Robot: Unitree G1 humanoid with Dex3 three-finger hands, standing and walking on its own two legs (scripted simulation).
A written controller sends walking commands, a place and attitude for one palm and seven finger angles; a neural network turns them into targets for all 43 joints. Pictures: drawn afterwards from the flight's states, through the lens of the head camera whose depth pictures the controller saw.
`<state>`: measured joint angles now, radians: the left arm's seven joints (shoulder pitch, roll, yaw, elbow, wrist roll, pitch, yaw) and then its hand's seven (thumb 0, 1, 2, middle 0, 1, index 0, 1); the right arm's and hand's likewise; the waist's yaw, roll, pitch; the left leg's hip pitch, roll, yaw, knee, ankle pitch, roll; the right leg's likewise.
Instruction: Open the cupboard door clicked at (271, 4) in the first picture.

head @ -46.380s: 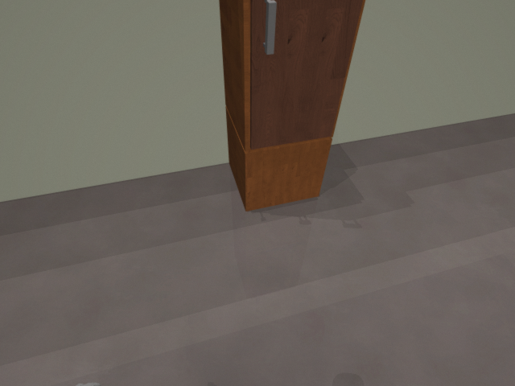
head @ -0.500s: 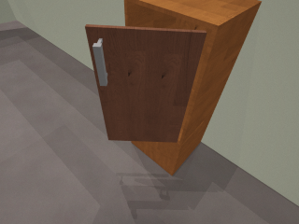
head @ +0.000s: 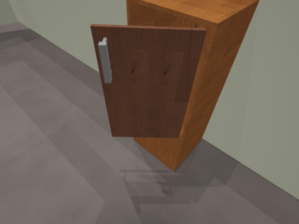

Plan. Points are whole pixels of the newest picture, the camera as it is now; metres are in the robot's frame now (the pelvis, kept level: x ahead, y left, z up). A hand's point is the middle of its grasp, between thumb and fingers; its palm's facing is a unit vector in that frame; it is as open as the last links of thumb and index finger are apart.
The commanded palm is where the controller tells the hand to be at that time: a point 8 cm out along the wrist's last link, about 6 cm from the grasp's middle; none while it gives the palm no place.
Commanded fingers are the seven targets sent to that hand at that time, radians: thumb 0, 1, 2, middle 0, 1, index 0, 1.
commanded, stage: look again from close up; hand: left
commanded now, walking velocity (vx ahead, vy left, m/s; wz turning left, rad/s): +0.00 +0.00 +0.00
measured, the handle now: (106, 60) +0.59 +0.19 +0.14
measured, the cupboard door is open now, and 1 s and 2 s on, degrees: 41 41 41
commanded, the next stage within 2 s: shuffle to correct the standing spot in 0.56 s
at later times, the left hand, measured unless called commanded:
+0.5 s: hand out of the picture +0.02 +0.17 -0.17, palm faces +0.01 -0.98 -0.19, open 7.4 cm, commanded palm none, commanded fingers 0.00 0.90 0.90 -0.20 -0.30 -0.20 -0.30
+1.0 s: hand out of the picture -0.01 +0.13 -0.18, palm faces +0.05 -0.99 -0.15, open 7.4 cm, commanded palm none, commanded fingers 0.00 0.90 0.90 -0.20 -0.30 -0.20 -0.30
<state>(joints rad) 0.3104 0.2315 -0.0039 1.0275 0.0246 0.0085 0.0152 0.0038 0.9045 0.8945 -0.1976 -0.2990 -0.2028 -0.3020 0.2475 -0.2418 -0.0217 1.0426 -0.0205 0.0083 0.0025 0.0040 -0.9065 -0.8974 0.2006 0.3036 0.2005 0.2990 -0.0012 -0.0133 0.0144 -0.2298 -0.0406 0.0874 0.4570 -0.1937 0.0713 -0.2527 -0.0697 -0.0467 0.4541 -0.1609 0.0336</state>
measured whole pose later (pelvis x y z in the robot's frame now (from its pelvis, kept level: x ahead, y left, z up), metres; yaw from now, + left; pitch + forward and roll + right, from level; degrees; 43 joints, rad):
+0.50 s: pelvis +0.01 -0.01 +0.00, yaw +0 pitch -2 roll +0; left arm 0.29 0.17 -0.01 1.09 0.02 -0.01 0.03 0.00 0.90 0.89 -0.20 -0.30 -0.20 -0.30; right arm 0.23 -0.17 -0.01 1.13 -0.01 0.00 0.00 0.00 -0.91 -0.90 0.20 0.30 0.20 0.30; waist 0.00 -0.02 0.01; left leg -0.19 -0.03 0.07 0.41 -0.18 0.05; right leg -0.22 -0.06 -0.06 0.41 -0.15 0.03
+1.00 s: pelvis +0.04 -0.02 +0.00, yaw +0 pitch -1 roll +0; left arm 0.42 0.12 0.02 1.11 0.03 0.00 0.02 0.00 0.91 0.89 -0.20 -0.30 -0.20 -0.30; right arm 0.34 -0.13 -0.03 1.15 -0.02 0.00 -0.02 0.00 -0.91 -0.90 0.20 0.30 0.20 0.30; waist 0.00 -0.02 0.00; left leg -0.19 -0.01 0.08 0.49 -0.28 0.04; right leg -0.22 -0.04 -0.05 0.50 -0.24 0.00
